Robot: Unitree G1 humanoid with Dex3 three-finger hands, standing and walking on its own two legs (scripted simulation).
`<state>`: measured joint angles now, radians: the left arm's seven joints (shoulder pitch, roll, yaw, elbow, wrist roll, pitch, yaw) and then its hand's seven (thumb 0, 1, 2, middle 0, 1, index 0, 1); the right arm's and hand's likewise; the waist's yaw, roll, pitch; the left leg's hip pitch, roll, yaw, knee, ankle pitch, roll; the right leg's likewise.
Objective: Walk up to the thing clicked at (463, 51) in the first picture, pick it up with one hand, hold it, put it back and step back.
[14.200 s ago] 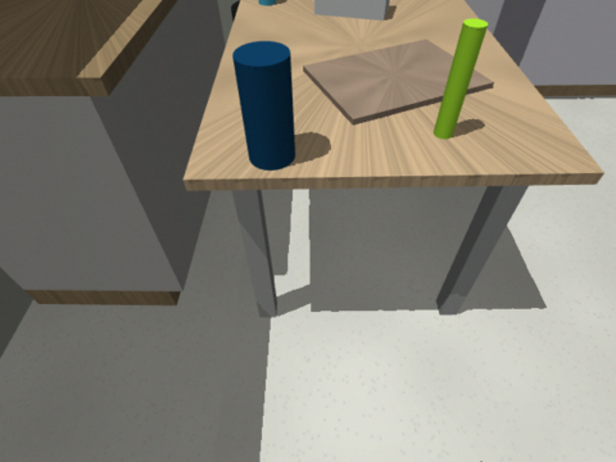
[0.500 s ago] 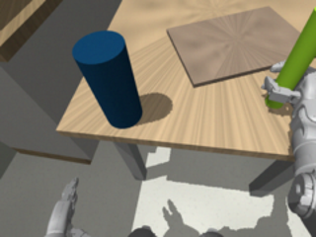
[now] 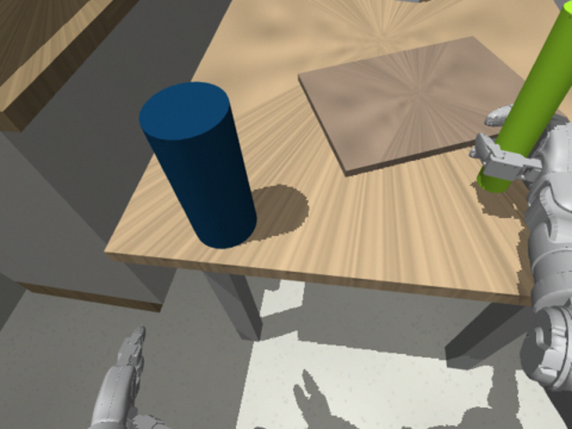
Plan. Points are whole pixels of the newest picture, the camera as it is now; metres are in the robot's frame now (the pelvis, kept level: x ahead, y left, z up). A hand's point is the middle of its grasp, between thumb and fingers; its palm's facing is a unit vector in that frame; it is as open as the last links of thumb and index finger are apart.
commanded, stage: settle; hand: right
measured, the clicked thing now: (530, 114) +0.48 -0.23 +0.17
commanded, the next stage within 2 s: lift in 0.16 s
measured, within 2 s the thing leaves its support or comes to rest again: neither
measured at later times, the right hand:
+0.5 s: hand (504, 136) +0.47 -0.21 +0.14, palm faces +0.13 +0.99 +0.00, open 5.4 cm
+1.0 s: hand (532, 131) +0.40 -0.18 +0.22, palm faces +0.12 +0.99 -0.01, open 5.4 cm
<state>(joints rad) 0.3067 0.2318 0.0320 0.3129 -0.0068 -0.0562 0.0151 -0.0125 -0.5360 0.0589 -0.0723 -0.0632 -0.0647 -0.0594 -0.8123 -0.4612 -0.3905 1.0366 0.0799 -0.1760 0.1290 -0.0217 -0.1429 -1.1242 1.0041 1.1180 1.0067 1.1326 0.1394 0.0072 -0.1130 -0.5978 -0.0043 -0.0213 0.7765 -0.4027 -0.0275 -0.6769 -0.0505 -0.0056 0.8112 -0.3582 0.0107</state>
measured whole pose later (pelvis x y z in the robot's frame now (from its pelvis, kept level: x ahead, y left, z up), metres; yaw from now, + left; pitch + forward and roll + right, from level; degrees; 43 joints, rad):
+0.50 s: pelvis +0.00 +0.00 +0.01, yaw +0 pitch +11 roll +1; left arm 0.30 0.22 0.03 0.39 -0.01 -0.08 0.02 -0.01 -0.52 0.05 -0.07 -0.07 -0.06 -0.06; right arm -0.79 -0.44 -0.36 0.99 0.10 -0.15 0.13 -0.02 -0.14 -1.12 1.01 1.11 1.01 1.14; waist 0.11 -0.01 -0.10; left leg -0.52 0.00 -0.03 0.71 -0.38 -0.02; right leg -0.59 -0.05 -0.01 0.74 -0.33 0.01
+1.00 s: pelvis -0.01 +0.01 +0.02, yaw -1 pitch +3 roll +0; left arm 0.31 0.24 0.06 0.46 -0.04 -0.08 0.04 -0.01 -0.52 0.05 -0.06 -0.06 -0.06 -0.05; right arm -0.58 -0.32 -0.27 0.47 0.17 0.17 0.10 -0.02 -0.15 -1.12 1.00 1.10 1.01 1.13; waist 0.02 -0.04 -0.09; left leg -0.33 0.02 -0.01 0.64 -0.35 -0.02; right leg -0.39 -0.03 0.00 0.63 -0.28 0.02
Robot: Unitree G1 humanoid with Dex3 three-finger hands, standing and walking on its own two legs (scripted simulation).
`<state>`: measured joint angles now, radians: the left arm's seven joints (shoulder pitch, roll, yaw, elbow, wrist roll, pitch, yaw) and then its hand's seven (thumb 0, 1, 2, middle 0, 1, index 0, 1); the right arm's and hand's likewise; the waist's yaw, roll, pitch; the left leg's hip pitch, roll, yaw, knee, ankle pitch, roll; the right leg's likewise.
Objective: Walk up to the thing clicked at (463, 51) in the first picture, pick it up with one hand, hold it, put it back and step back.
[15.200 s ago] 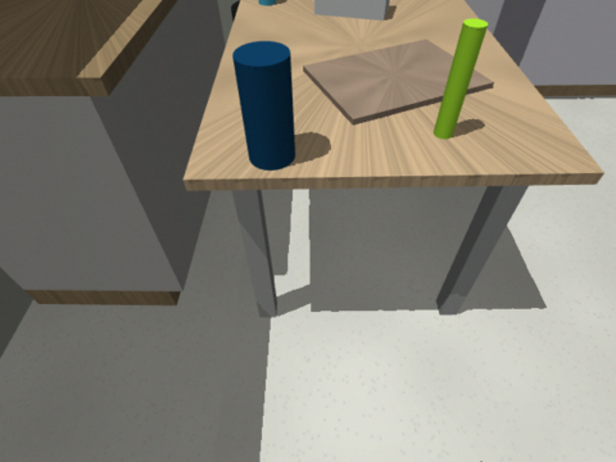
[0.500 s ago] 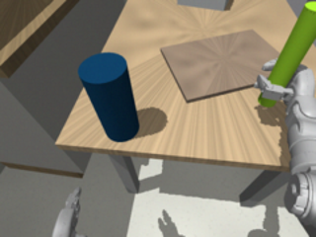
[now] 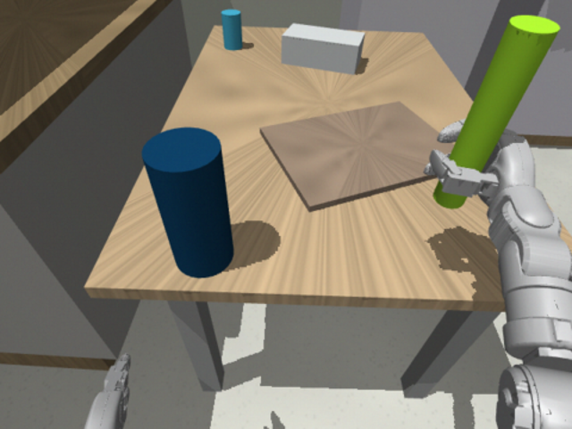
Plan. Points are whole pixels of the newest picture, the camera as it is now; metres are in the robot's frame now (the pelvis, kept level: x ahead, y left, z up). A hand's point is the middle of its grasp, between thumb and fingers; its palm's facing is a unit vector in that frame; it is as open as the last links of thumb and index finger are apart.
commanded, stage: lift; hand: right
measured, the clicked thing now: (482, 129) +0.40 -0.20 +0.25
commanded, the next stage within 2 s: hold in 0.68 s
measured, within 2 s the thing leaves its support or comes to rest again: neither
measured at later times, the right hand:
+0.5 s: hand (478, 167) +0.34 -0.18 +0.24, palm faces +0.12 +0.99 -0.02, open 5.4 cm
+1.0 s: hand (489, 149) +0.35 -0.18 +0.26, palm faces +0.13 +0.99 -0.01, open 5.4 cm
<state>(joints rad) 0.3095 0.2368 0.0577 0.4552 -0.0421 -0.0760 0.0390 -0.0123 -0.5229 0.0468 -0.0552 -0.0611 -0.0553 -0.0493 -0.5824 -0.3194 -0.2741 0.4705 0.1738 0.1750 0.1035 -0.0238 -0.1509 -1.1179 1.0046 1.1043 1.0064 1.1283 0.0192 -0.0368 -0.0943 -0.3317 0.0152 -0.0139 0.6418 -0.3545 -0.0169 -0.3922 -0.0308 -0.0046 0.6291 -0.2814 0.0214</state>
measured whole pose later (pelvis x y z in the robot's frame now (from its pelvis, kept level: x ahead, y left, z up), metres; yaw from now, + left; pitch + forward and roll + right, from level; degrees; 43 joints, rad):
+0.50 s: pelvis -0.02 +0.00 +0.00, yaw -1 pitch -2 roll +0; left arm 0.28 0.25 0.06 0.53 -0.04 -0.13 0.05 -0.01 -0.53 0.05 -0.05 -0.05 -0.04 -0.04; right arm -0.49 -0.30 -0.28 0.14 0.22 0.45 0.06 -0.02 -0.15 -1.12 1.00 1.10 1.01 1.13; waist 0.01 -0.06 -0.07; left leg -0.26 0.02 0.00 0.61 -0.32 -0.01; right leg -0.32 -0.02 0.01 0.57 -0.22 0.02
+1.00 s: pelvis +0.00 +0.00 +0.01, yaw -1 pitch -1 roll +0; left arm 0.26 0.25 0.07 0.57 -0.05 -0.16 0.05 -0.01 -0.55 0.06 -0.06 -0.05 -0.05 -0.05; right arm -0.48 -0.30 -0.30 -0.01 0.23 0.59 0.05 -0.02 -0.16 -1.11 1.00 1.11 1.00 1.13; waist 0.00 -0.07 -0.08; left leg -0.22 0.03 0.01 0.57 -0.33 -0.02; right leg -0.29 -0.02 0.01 0.55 -0.24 0.02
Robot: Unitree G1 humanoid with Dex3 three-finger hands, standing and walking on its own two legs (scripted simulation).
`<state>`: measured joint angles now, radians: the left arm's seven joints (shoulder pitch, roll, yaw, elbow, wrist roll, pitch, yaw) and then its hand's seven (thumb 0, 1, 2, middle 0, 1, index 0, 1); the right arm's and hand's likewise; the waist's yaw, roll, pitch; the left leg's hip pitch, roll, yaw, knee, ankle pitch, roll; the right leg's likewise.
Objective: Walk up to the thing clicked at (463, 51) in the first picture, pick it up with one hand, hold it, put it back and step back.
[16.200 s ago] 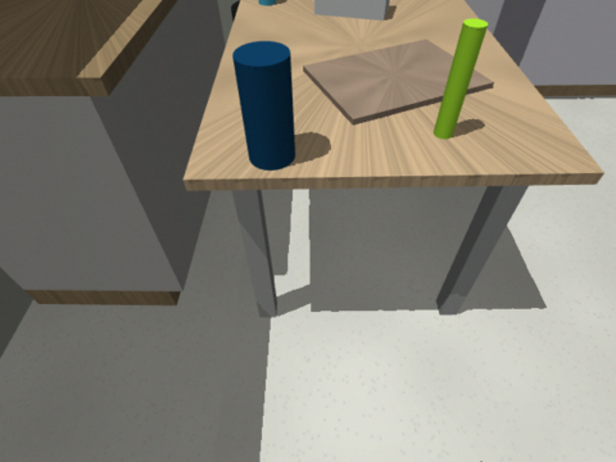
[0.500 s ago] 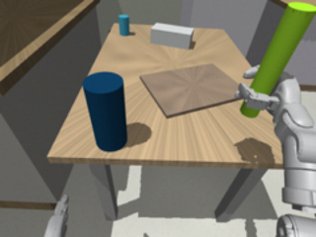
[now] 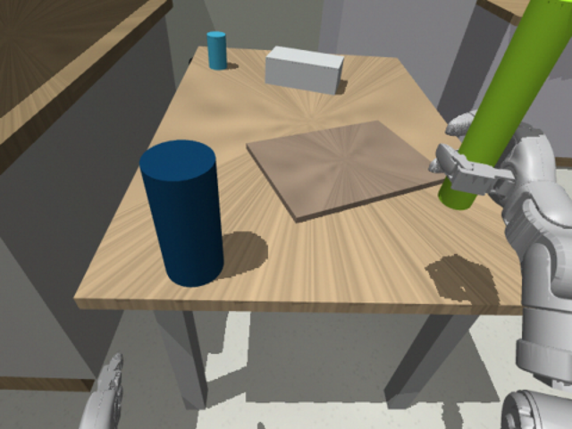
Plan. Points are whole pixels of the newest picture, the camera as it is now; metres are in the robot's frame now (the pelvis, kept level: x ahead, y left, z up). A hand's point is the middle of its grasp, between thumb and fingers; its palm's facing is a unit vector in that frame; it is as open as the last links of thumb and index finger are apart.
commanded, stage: hold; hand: right
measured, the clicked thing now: (496, 119) +0.35 -0.19 +0.31
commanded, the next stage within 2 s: none
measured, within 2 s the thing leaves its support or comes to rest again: neither
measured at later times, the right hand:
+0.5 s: hand (467, 165) +0.34 -0.17 +0.26, palm faces +0.12 +0.99 -0.02, open 5.4 cm
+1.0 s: hand (468, 157) +0.33 -0.17 +0.27, palm faces +0.10 +0.99 -0.03, open 5.4 cm
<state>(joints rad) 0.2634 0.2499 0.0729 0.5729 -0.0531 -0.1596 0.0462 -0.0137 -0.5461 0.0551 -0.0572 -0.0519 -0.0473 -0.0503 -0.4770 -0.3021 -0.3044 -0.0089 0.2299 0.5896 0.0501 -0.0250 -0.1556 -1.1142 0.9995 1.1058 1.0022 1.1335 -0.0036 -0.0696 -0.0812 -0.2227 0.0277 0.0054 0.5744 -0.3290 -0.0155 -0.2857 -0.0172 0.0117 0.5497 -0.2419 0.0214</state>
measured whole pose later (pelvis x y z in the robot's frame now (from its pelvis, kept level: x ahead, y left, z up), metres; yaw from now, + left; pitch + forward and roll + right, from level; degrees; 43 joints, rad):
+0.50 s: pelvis +0.00 +0.00 +0.00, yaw -1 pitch -2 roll +0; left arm 0.25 0.25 0.07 0.61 -0.05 -0.16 0.04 -0.01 -0.54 0.06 -0.06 -0.06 -0.05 -0.05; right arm -0.42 -0.30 -0.31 -0.12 0.24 0.65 0.04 -0.03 -0.15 -1.12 1.00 1.10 1.00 1.13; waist -0.01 -0.07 -0.09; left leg -0.21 0.03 0.02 0.57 -0.33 -0.01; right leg -0.27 -0.02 0.02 0.54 -0.24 0.02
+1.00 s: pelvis -0.01 +0.00 +0.00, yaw +0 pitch -2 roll +0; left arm 0.24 0.25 0.07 0.65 -0.05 -0.18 0.04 -0.01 -0.54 0.05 -0.06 -0.06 -0.06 -0.05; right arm -0.47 -0.30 -0.29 -0.10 0.24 0.68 0.04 -0.03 -0.15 -1.13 1.00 1.10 1.01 1.13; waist -0.01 -0.08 -0.08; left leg -0.21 0.03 0.01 0.56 -0.32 -0.01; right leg -0.27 -0.02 0.02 0.54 -0.23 0.02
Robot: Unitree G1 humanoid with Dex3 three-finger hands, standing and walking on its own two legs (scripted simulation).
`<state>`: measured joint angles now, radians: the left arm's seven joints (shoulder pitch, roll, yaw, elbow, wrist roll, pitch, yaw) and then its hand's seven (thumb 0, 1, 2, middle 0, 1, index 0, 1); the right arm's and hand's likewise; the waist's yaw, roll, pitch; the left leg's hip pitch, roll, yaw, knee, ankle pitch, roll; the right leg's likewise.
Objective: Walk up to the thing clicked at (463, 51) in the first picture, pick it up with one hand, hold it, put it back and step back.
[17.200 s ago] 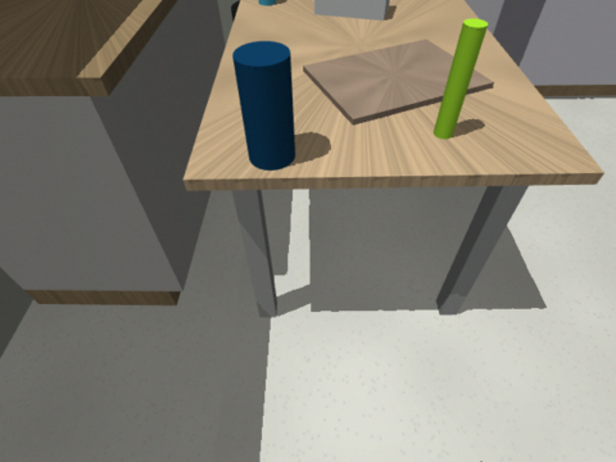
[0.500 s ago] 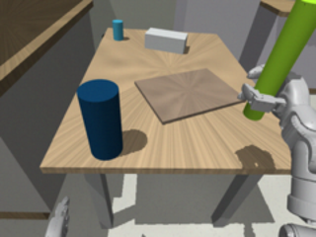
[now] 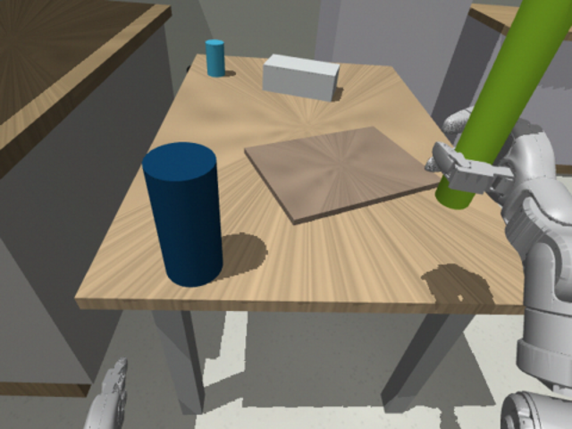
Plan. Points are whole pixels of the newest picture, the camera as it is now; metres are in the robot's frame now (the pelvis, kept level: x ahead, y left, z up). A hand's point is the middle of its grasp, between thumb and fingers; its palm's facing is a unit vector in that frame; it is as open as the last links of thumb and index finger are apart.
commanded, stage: hold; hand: right
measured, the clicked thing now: (493, 116) +0.34 -0.18 +0.33
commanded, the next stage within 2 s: crouch in 1.38 s
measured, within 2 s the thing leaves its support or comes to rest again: neither
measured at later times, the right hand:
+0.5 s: hand (463, 166) +0.34 -0.17 +0.27, palm faces +0.11 +0.99 -0.02, open 5.4 cm
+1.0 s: hand (455, 155) +0.35 -0.16 +0.27, palm faces +0.10 +0.99 -0.01, open 5.4 cm
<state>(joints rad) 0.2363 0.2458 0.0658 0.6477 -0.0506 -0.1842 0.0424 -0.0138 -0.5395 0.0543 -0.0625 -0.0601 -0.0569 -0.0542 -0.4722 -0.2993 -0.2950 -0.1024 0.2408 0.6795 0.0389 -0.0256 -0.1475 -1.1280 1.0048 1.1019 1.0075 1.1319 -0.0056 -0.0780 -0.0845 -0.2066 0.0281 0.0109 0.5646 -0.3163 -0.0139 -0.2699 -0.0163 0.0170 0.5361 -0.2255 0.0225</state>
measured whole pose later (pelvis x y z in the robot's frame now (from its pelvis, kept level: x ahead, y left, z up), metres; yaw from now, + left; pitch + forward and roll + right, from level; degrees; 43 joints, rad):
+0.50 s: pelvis +0.00 +0.00 +0.00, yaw +0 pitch -3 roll +0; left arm 0.24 0.24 0.06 0.63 -0.05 -0.19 0.05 -0.01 -0.54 0.06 -0.06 -0.06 -0.05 -0.05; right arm -0.44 -0.29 -0.29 -0.13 0.24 0.67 0.03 -0.03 -0.14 -1.13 1.01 1.10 1.01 1.13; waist -0.01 -0.07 -0.07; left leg -0.20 0.03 0.01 0.56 -0.31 -0.01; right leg -0.27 -0.02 0.02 0.54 -0.22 0.02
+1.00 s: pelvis +0.00 +0.00 +0.00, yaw +0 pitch -3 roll +0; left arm 0.24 0.25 0.06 0.62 -0.05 -0.19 0.05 -0.01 -0.55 0.06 -0.06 -0.06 -0.06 -0.05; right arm -0.50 -0.29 -0.30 -0.08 0.24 0.69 0.03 -0.03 -0.14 -1.13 1.01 1.10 1.01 1.13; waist 0.00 -0.08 -0.08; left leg -0.20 0.02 0.01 0.55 -0.31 -0.01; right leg -0.26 -0.02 0.01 0.53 -0.22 0.02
